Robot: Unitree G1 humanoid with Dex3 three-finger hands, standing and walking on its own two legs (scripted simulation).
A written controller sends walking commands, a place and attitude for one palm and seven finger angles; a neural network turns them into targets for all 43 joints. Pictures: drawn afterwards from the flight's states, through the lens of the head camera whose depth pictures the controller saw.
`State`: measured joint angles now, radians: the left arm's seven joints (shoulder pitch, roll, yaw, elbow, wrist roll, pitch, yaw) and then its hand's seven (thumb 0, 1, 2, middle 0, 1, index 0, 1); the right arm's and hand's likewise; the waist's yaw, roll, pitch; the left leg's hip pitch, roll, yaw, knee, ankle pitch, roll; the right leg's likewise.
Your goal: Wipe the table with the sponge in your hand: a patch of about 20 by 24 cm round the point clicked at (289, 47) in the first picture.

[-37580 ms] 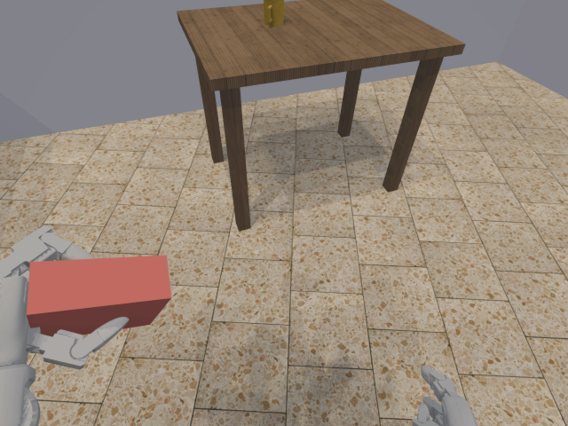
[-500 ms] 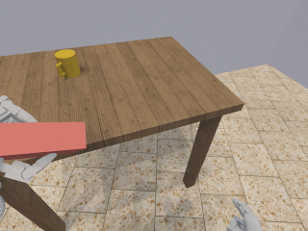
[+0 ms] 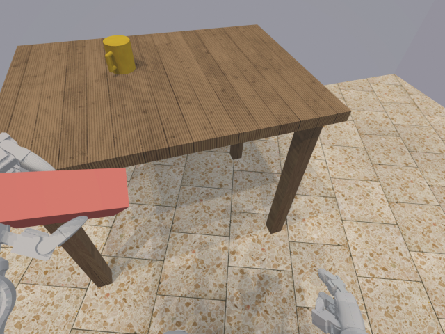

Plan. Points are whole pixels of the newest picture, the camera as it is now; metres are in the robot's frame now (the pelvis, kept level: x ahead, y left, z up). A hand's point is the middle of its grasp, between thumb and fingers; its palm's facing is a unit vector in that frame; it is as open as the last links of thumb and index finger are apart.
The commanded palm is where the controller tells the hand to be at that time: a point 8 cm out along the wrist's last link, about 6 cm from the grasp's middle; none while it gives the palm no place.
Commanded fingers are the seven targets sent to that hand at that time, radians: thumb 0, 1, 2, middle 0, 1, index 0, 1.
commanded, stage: stop stepping back and stand still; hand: left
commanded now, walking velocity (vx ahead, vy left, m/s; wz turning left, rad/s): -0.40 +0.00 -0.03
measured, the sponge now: (86, 197) +0.23 +0.21 +0.19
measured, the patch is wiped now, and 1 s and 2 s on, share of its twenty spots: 0.95 0.95 0.95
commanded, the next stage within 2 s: stand and wait in 1.06 s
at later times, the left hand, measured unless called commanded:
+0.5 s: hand out of the picture +0.04 +0.24 +0.23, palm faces +0.53 -0.78 -0.34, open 9.4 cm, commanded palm -0.01 +0.27 +0.23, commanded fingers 0.00 0.10 1.30 -1.20 -1.60 -1.20 -1.60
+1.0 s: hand out of the picture -0.03 +0.21 +0.22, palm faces +0.52 -0.78 -0.36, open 9.4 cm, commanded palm -0.08 +0.26 +0.23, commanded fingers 0.00 0.10 1.30 -1.20 -1.60 -1.20 -1.60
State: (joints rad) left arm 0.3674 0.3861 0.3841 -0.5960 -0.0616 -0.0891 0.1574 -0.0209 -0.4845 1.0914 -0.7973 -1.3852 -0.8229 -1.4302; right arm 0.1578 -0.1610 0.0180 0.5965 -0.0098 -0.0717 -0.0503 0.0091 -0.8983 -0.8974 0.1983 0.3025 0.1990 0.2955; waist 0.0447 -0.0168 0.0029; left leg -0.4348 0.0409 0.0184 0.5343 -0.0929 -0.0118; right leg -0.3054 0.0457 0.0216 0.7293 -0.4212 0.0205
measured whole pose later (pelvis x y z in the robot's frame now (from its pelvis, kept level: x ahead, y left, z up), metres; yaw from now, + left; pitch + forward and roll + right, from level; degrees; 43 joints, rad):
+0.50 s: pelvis -0.15 -0.02 +0.00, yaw +3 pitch -3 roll +1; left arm 0.36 0.38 0.36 -0.49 -0.02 -0.12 0.15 -0.02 -0.49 1.09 -0.80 -1.39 -0.82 -1.43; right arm 0.29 -0.23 0.00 0.68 -0.02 -0.08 -0.08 0.01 -0.90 -0.90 0.20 0.30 0.20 0.30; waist 0.01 0.00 -0.07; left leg -0.47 0.02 -0.02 0.87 -0.43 0.01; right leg -0.30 0.04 -0.06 0.59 -0.26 -0.09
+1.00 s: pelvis -0.21 -0.03 +0.01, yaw +4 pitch -3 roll +2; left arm 0.38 0.34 0.35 -0.50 -0.04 -0.13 0.13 -0.02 -0.49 1.09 -0.80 -1.38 -0.83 -1.43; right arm 0.24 -0.21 0.01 0.71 0.00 -0.09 -0.05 0.01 -0.90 -0.90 0.20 0.30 0.20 0.30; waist 0.03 0.01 0.00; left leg -0.51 0.02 0.00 1.07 -0.34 -0.01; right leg -0.27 0.02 -0.07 0.58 -0.26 -0.09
